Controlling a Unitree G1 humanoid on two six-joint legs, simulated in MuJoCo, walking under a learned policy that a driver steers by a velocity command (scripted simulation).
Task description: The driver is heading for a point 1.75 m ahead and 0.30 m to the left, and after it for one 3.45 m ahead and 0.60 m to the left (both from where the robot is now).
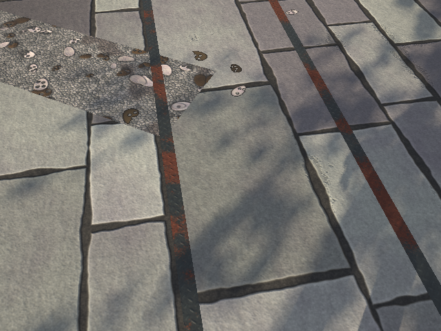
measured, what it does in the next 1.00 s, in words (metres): walks ahead: right foot, then left foot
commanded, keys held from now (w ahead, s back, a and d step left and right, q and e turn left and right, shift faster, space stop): no key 0.08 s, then w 0.92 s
